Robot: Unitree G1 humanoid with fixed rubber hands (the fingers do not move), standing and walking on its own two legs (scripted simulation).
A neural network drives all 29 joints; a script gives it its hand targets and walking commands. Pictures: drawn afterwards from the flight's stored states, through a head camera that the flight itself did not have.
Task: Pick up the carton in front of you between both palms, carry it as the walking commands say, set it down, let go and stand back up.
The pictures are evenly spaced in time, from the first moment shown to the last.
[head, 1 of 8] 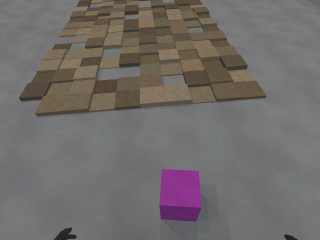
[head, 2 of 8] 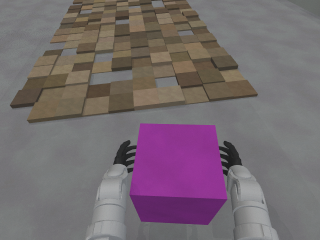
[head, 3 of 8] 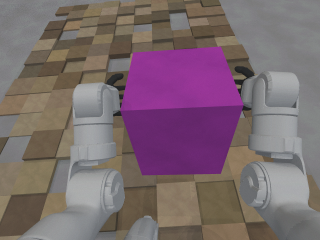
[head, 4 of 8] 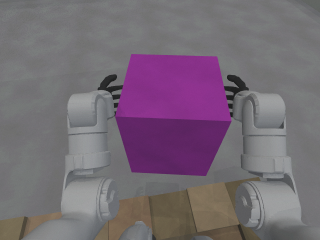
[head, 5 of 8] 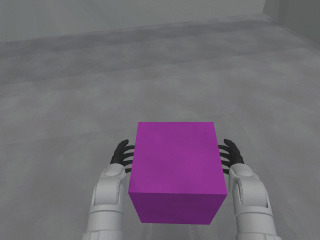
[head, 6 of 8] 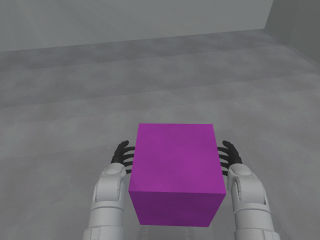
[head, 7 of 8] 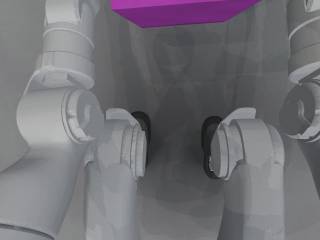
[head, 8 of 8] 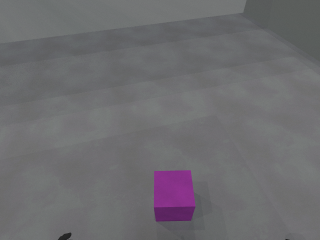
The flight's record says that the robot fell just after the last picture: no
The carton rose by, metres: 0.81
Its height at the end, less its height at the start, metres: +0.00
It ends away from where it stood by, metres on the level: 6.85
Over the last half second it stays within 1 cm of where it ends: yes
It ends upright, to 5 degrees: yes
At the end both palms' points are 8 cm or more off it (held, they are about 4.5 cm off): yes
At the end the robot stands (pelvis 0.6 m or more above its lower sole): yes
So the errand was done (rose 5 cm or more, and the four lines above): yes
